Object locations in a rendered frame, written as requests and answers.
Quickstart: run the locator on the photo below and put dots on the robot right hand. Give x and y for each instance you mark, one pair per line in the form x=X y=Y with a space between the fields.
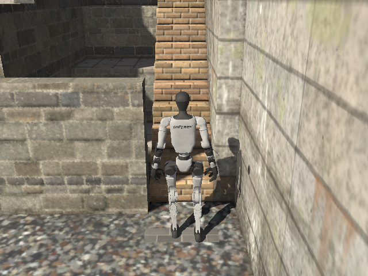
x=214 y=173

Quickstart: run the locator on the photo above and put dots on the left robot upper arm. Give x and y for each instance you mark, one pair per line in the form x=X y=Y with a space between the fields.
x=162 y=132

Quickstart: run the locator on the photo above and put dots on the right robot upper arm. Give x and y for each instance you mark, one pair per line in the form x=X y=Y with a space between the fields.
x=200 y=121

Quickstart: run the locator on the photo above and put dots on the left robot shin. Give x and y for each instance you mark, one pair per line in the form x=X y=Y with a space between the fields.
x=173 y=212

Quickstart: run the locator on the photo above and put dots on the right robot foot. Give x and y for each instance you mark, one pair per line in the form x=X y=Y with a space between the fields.
x=197 y=235

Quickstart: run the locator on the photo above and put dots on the robot left hand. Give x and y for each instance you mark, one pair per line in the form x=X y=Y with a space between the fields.
x=155 y=175

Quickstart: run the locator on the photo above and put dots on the robot right forearm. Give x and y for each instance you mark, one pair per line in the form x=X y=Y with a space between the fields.
x=210 y=156

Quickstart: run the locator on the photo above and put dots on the robot left forearm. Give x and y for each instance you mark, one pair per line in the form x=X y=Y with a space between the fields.
x=157 y=157

